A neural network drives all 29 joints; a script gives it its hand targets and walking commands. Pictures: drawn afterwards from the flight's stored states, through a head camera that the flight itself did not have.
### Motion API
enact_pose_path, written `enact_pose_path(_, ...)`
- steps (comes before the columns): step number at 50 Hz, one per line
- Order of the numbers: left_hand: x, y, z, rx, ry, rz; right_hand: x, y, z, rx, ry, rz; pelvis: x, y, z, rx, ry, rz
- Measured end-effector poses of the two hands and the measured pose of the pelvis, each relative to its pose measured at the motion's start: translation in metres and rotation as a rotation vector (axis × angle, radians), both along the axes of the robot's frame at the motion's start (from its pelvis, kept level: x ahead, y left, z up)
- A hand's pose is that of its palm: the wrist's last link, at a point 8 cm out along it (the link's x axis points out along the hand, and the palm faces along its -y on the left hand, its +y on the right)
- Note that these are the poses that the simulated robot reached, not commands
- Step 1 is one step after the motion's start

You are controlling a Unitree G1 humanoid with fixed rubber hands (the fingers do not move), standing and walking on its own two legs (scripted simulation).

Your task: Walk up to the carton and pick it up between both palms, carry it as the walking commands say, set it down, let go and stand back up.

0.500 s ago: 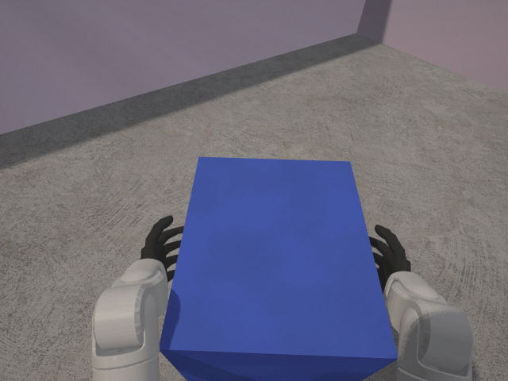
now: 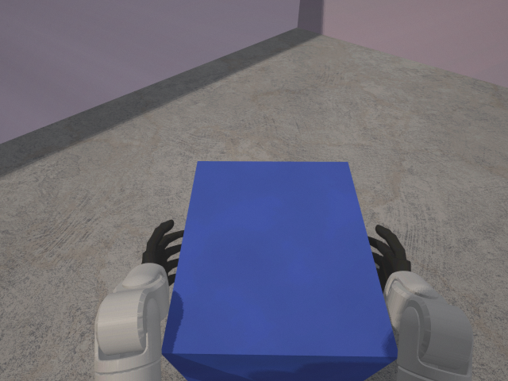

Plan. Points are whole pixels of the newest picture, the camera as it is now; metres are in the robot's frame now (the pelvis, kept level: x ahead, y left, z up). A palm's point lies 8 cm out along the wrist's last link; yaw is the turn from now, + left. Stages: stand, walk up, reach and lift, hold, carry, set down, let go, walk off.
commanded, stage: carry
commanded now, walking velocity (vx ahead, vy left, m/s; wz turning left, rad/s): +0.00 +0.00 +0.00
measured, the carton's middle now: (271, 279) +0.28 +0.00 +0.03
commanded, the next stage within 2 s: none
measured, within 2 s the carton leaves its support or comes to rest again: neither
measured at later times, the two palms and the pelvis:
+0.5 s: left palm (148, 299) +0.21 +0.16 +0.08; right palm (398, 311) +0.20 -0.17 +0.08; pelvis -0.04 +0.00 +0.00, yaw +0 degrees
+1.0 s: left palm (137, 290) +0.23 +0.19 +0.06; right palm (367, 296) +0.23 -0.14 +0.06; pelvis -0.02 +0.03 +0.00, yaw +0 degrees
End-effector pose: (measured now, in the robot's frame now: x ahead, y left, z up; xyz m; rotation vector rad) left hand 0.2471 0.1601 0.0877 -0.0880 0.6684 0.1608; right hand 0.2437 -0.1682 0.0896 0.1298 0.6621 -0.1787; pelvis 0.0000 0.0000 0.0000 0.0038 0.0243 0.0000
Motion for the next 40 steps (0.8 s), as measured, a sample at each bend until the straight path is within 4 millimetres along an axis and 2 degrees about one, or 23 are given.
enact_pose_path(4,-0.014,0.001,0.004,-0.013,0.015,0.031,-0.005,0.001,0.006,-0.014,0.015,0.031,-0.006,-0.007,0.004,0.003,-0.016,0.0)
enact_pose_path(10,-0.023,-0.002,0.008,0.005,0.024,0.024,-0.015,-0.002,0.005,-0.01,0.023,0.036,-0.018,-0.01,0.004,0.008,-0.019,0.005)
enact_pose_path(24,-0.037,0.001,-0.002,0.001,0.049,-0.005,-0.041,0.001,-0.006,-0.008,0.049,0.003,-0.044,0.003,0.003,0.012,-0.005,-0.009)
enact_pose_path(32,-0.04,0.013,-0.015,0.002,0.056,0.012,-0.037,0.013,-0.018,-0.007,0.056,0.023,-0.047,0.01,0.0,0.01,-0.007,-0.003)
enact_pose_path(40,-0.033,0.021,-0.025,-0.003,0.04,0.002,-0.026,0.023,-0.027,-0.005,0.039,0.056,-0.042,0.016,0.0,0.01,-0.004,0.002)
